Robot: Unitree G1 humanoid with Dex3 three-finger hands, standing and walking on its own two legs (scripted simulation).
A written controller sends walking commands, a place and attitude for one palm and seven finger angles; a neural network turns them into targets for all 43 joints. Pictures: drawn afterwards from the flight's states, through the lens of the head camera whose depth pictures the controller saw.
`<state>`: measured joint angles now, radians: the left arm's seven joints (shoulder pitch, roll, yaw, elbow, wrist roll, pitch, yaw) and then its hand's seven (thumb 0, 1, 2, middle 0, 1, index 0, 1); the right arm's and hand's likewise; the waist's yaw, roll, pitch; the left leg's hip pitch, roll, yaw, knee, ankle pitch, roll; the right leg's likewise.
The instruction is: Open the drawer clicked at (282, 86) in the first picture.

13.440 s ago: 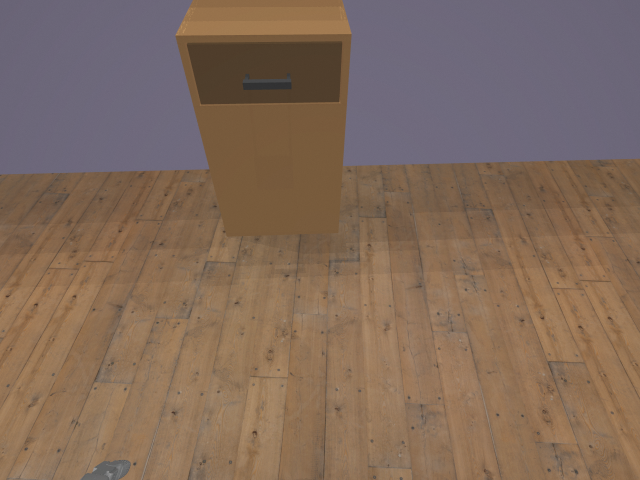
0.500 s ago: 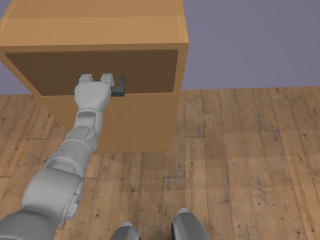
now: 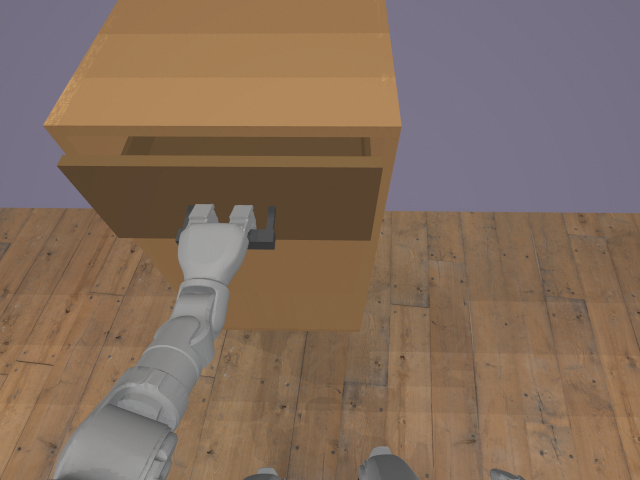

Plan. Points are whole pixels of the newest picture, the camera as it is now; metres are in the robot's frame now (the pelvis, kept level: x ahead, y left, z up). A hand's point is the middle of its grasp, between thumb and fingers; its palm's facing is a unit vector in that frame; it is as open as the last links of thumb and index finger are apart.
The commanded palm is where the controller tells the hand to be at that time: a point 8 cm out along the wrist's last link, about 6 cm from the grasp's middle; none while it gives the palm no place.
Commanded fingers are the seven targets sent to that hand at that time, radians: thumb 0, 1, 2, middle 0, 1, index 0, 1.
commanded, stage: pull the drawer open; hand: left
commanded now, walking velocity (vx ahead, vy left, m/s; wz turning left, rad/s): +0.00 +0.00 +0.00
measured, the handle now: (229, 226) +0.46 +0.13 -0.01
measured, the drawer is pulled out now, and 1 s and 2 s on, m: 0.05 0.18 0.29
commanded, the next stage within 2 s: none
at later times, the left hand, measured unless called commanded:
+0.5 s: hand (217, 312) +0.34 +0.14 -0.03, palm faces +0.00 -0.05 -1.00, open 5.4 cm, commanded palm +0.30 +0.15 +0.02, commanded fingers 0.00 0.90 0.90 -0.40 -1.35 -0.40 -1.35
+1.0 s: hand (210, 354) +0.28 +0.14 -0.03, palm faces +0.01 -0.06 -1.00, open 5.4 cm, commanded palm +0.24 +0.15 +0.02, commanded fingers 0.00 0.90 0.90 -0.40 -1.35 -0.40 -1.35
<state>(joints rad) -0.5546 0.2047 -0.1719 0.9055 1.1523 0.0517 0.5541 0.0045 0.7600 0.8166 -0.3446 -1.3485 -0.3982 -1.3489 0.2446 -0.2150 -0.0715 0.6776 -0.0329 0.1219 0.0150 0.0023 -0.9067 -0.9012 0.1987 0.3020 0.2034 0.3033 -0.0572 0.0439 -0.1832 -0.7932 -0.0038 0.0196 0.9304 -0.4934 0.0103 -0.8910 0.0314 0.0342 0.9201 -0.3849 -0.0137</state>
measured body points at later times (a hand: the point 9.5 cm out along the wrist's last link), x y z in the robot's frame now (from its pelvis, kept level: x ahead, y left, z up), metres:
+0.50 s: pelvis -0.01 -0.01 +0.00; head +0.06 -0.03 +0.45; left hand +0.33 +0.14 +0.02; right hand +0.13 -0.25 -0.13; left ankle -0.04 +0.11 -0.68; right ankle +0.02 -0.11 -0.68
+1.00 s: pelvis -0.02 -0.01 +0.00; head +0.03 -0.04 +0.45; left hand +0.28 +0.14 +0.02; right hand +0.15 -0.25 -0.12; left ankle -0.04 +0.11 -0.68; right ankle +0.02 -0.11 -0.68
